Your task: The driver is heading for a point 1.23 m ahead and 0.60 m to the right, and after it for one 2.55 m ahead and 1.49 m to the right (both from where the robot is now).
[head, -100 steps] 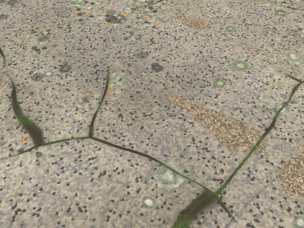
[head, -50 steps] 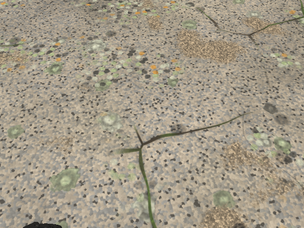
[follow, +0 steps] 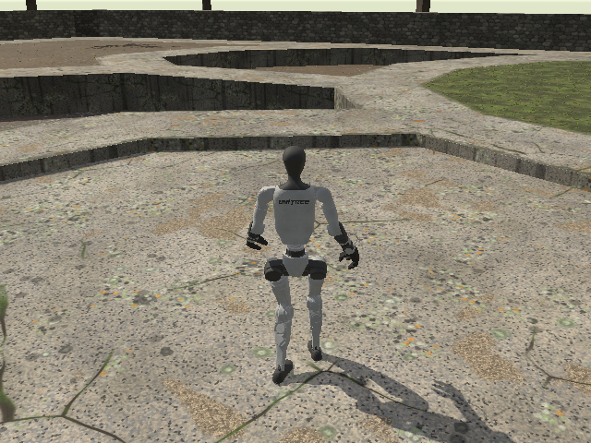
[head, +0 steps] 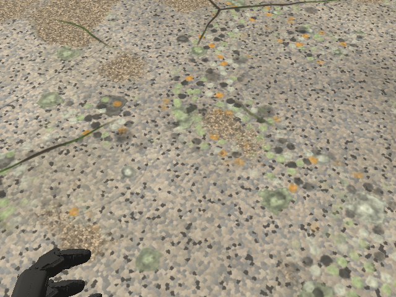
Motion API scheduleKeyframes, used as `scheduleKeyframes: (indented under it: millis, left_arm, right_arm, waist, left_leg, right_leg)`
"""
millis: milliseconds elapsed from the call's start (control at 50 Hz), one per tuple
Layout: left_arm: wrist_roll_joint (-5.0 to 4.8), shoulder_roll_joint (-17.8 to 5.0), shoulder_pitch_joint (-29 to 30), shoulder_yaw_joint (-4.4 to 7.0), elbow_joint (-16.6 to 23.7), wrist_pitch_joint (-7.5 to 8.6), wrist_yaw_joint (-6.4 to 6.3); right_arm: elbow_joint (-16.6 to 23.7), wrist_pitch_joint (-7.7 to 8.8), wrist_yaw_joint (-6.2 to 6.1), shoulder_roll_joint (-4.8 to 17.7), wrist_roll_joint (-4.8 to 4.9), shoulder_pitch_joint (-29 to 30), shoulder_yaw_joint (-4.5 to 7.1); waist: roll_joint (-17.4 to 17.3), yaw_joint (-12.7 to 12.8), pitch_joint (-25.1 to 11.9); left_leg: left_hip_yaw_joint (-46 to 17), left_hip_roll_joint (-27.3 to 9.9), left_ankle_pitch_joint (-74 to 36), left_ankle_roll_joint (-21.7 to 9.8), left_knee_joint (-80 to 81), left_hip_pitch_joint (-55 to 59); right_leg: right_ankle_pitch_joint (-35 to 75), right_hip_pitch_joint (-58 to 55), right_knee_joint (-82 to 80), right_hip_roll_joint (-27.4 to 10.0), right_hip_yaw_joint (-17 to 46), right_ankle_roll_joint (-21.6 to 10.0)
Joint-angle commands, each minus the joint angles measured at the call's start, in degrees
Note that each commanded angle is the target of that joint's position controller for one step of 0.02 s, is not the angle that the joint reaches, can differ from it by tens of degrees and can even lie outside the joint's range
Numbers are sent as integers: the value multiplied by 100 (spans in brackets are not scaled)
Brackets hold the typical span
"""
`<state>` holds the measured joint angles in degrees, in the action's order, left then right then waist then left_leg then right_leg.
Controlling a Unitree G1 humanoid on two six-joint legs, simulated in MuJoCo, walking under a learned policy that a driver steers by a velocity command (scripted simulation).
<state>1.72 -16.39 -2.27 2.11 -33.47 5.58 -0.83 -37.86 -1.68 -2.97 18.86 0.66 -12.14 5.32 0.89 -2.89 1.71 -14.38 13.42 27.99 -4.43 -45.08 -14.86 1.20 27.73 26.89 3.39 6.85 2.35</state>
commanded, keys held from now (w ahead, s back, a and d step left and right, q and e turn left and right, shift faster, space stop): e+shift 0.94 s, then shift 0.04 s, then q+shift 0.02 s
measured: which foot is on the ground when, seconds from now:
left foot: up 0.00-0.26, down 0.28-0.72, up 0.74-1.00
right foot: down 0.00-0.32, up 0.34-0.70, down 0.72-1.00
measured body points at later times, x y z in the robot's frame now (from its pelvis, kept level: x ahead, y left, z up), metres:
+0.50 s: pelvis +0.05 -0.01 +0.03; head +0.08 -0.01 +0.48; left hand +0.28 +0.24 -0.06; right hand +0.11 -0.32 -0.06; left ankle +0.07 +0.10 -0.71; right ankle +0.04 -0.15 -0.63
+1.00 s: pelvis +0.07 -0.07 +0.02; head +0.09 -0.12 +0.47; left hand +0.40 +0.00 -0.04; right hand -0.02 -0.39 -0.07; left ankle +0.22 +0.00 -0.67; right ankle +0.02 -0.16 -0.71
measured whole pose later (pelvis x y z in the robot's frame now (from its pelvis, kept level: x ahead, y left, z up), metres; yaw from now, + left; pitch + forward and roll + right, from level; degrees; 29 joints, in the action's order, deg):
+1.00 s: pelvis +0.07 -0.07 +0.02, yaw -48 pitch +3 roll +1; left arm -0.8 -19.4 -9.3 4.9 -31.9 -3.2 -1.9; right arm -39.6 0.7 -1.0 18.3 -0.4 -5.3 4.3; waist -0.5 0.2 3.0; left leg -6.8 1.7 17.8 4.9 -48.0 -31.1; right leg -11.5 20.7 29.8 5.4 10.3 -2.0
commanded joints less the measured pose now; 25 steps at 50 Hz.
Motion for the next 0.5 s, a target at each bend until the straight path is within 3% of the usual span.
scheduleKeyframes:
  millis: [20, 40, 60, 80, 100, 120, 180, 240, 280, 300, 320, 340, 360, 380, 400, 440, 500]
  left_arm:
    - [176, -308, -978, 59, 34, 52, 76]
    - [-36, -498, -518, 114, 20, -21, 109]
    - [-138, -454, -505, 181, 160, -159, 113]
    - [-204, -734, -447, 241, 237, -283, 105]
    - [-234, -965, -401, 317, 269, -369, 105]
    - [-232, -1056, -356, 387, 281, -446, 82]
    - [-248, -871, -527, 445, 266, -601, 9]
    - [-335, -899, -715, 549, 262, -670, -48]
    - [-396, -904, -636, 595, 301, -721, -110]
    - [-413, -834, -618, 591, 353, -739, -133]
    - [-457, -679, -455, 558, 513, -734, -140]
    - [-464, -744, -891, 604, 437, -674, -91]
    - [-378, -1120, -1084, 723, 237, -665, -56]
    - [-348, -1100, -1299, 734, 86, -716, -52]
    - [-285, -925, -1476, 683, 2, -770, -68]
    - [-289, -677, -1457, 557, 58, -837, -17]
    - [-358, -538, -712, 397, 442, -814, 70]
  right_arm:
    - [12, 148, 145, 39, -140, -1533, -141]
    - [-114, 65, 212, 354, 22, -1571, -78]
    - [-41, -69, 147, 659, -28, -503, 10]
    - [152, -163, 107, 729, -77, 175, 67]
    - [210, -208, 94, 584, -113, 366, 47]
    - [233, -182, 94, 407, -121, 407, 8]
    - [55, -57, 85, 30, -41, 274, -73]
    - [-59, 29, 139, 135, 6, 217, -35]
    - [-189, 99, 170, 243, -3, -54, 20]
    - [-285, 122, 164, 486, -79, -309, 95]
    - [-320, 146, 178, 846, -263, -449, 183]
    - [-107, 195, 157, 813, -389, 350, 156]
    - [92, 234, 74, 419, -392, 814, 51]
    - [188, 249, 2, 186, -289, 1122, -19]
    - [220, 262, -32, 117, -187, 1239, -57]
    - [220, 230, -66, 157, -158, 1153, -93]
    - [115, 125, -57, 362, -171, 590, -28]
  waist:
    - [1063, -173, -1965]
    - [1181, -349, -1861]
    - [452, 177, -1390]
    - [80, 315, -910]
    - [-17, 259, -625]
    - [106, 192, -446]
    - [772, 189, -625]
    - [1068, 209, -759]
    - [1023, 13, -813]
    - [857, -80, -892]
    - [-439, -106, -885]
    - [-1521, 252, -667]
    - [-1053, 403, -542]
    - [-688, 550, -495]
    - [-559, 582, -444]
    - [-556, 504, -198]
    - [-676, 49, -99]
  left_leg:
    - [-155, -418, 1506, 696, -2544, -1173]
    - [209, -986, 950, 863, -2732, -1635]
    - [569, -1037, 558, 962, -2643, -1701]
    - [711, -905, 316, 969, -2550, -1851]
    - [753, -855, 215, 907, -2043, -1607]
    - [823, -814, 179, 826, -1325, -1331]
    - [1023, -579, 48, 652, 108, -441]
    - [805, -585, -573, 438, 1145, 7]
    - [810, -741, -1202, 236, 2131, 819]
    - [639, -1158, -1332, 28, 2495, 1551]
    - [-599, -2292, -892, -628, 2807, 1811]
    - [-1387, -3382, -1901, -1031, 2966, 1346]
    - [-927, -3386, -2534, -1009, 2899, 945]
    - [-363, -3055, -2715, -763, 2772, 752]
    - [-31, -2875, -2923, -639, 2680, 752]
    - [575, -2706, -3605, -683, 2668, 684]
    - [974, -2663, -3971, -790, 2584, 1353]
  right_leg:
    - [4871, -3259, 50, -2494, 3059, -2004]
    - [2030, -3125, -238, -2627, 3731, -2274]
    - [-8, -2559, -554, -1870, 3471, -1901]
    - [-1133, -2032, -810, -1559, 3182, -1620]
    - [-1746, -1537, -1041, -1241, 2959, -1374]
    - [-2068, -1247, -1169, -976, 2664, -1162]
    - [-2198, -1152, -1335, -513, 2216, -972]
    - [-2676, -1253, -1534, -616, 2610, -984]
    - [-3002, -849, -1486, -459, 2606, -756]
    - [-3208, -240, -1183, -190, 2294, -436]
    - [-3559, 642, 191, 371, 1405, -204]
    - [-3316, 1097, 1871, 531, 616, -69]
    - [-3004, 1037, 2869, 153, 416, 94]
    - [-2689, 888, 3352, 115, 270, 132]
    - [-2428, 963, 3871, 53, 178, 182]
    - [-2159, 1230, 4524, -188, -159, 319]
    - [-1771, 1614, 3579, -595, -546, 502]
